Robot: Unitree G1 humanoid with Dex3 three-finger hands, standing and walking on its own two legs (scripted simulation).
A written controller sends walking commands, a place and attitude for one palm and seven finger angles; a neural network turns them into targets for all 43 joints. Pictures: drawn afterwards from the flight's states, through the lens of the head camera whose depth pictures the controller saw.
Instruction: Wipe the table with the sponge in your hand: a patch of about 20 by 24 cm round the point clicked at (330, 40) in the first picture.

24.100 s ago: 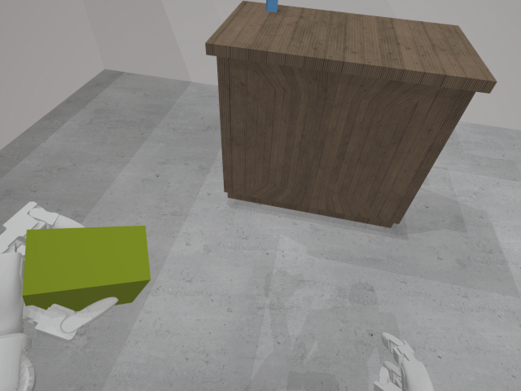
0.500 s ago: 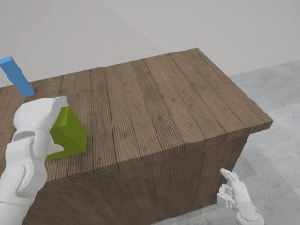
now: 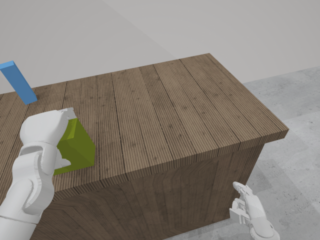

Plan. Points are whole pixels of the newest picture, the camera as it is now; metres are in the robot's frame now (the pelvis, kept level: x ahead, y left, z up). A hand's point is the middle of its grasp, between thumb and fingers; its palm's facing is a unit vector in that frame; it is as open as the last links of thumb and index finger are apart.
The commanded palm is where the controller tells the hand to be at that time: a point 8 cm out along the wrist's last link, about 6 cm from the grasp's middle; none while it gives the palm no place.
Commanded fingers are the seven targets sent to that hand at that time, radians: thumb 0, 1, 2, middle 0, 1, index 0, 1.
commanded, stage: wipe forward along the first lane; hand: left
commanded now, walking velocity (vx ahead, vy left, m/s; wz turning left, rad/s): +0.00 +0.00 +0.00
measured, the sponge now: (66, 152) +0.26 +0.30 +0.10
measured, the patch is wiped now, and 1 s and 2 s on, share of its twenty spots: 0.00 0.35 0.35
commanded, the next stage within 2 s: slide across to the middle lane in 1.72 s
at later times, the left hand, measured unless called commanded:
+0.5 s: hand (55, 135) +0.28 +0.32 +0.14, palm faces +0.04 -0.01 -1.00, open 10.6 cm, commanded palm +0.26 +0.32 +0.20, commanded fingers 0.00 0.10 1.30 -1.20 -1.60 -1.20 -1.60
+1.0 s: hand (57, 119) +0.33 +0.35 +0.14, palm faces -0.02 +0.02 -1.00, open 10.6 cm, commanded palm +0.31 +0.33 +0.18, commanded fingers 0.00 0.10 1.30 -1.20 -1.60 -1.20 -1.60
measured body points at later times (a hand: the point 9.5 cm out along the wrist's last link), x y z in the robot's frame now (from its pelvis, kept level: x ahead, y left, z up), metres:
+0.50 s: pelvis +0.00 -0.01 +0.00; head -0.02 -0.05 +0.45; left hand +0.27 +0.32 +0.20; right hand +0.23 -0.22 -0.09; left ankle +0.05 +0.12 -0.74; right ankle +0.00 -0.10 -0.74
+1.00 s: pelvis +0.00 +0.01 +0.00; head +0.00 -0.03 +0.45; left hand +0.33 +0.34 +0.20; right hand +0.19 -0.23 -0.11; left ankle +0.05 +0.12 -0.74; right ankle +0.00 -0.10 -0.74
